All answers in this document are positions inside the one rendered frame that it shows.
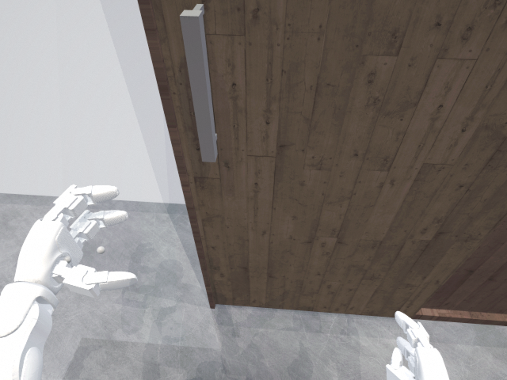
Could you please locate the robot left hand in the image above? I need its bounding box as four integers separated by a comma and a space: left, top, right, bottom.
14, 184, 138, 298

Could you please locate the wardrobe door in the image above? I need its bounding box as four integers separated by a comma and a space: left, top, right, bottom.
151, 0, 507, 318
422, 217, 507, 314

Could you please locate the left robot forearm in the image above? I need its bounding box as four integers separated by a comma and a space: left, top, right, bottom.
0, 282, 59, 380

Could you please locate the handle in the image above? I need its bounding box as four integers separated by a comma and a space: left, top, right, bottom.
180, 4, 218, 162

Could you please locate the robot right hand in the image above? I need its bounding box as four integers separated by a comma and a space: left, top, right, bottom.
386, 311, 449, 380

